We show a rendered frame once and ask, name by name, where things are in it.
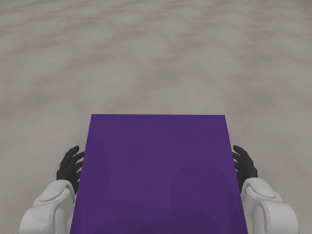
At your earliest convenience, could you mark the carton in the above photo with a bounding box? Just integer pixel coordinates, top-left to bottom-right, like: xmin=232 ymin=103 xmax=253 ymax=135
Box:
xmin=69 ymin=114 xmax=249 ymax=234

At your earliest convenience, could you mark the robot left hand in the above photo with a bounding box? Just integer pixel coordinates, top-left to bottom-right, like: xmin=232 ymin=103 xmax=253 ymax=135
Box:
xmin=57 ymin=145 xmax=85 ymax=195

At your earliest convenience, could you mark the robot left forearm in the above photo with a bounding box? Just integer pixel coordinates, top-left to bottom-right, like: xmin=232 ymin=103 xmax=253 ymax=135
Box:
xmin=19 ymin=179 xmax=76 ymax=234

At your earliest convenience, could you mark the robot right forearm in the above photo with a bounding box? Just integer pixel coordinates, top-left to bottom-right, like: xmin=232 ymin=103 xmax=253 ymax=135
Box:
xmin=241 ymin=177 xmax=300 ymax=234

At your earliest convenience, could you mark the robot right hand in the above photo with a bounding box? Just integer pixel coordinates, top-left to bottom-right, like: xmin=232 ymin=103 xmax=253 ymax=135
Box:
xmin=232 ymin=145 xmax=258 ymax=194

